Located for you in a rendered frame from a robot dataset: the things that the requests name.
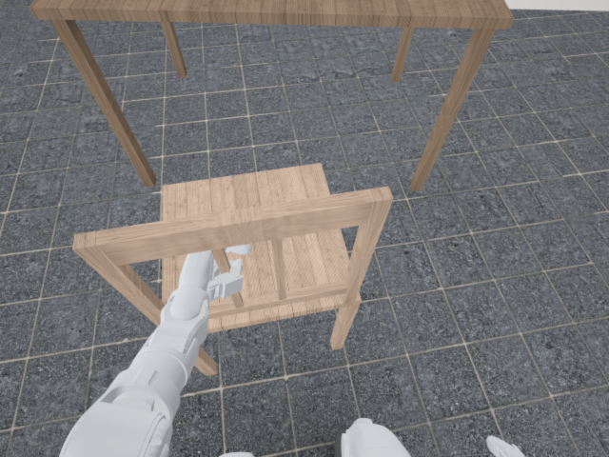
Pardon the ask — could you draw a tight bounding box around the table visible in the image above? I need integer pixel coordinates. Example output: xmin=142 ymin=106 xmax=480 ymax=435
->
xmin=29 ymin=0 xmax=514 ymax=191

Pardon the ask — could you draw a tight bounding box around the robot left hand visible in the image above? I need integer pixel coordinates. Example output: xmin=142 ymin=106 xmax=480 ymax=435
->
xmin=178 ymin=244 xmax=251 ymax=302

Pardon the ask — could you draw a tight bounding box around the left robot forearm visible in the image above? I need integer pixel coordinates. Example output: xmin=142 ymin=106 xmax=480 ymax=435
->
xmin=59 ymin=287 xmax=209 ymax=457

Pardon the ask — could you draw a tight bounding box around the robot right shin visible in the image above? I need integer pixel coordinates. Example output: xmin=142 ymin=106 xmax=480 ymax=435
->
xmin=349 ymin=418 xmax=373 ymax=429

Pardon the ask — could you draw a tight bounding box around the right robot thigh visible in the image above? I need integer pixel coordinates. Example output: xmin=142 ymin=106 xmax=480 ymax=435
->
xmin=341 ymin=423 xmax=411 ymax=457

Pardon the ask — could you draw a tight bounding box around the robot right hand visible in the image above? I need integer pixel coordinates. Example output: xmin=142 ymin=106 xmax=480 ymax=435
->
xmin=486 ymin=436 xmax=524 ymax=457

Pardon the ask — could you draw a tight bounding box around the chair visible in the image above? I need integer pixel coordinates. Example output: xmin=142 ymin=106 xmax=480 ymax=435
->
xmin=72 ymin=163 xmax=393 ymax=376

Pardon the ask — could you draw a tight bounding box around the robot left upper arm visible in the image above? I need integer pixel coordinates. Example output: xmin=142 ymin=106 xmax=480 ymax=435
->
xmin=65 ymin=402 xmax=173 ymax=457

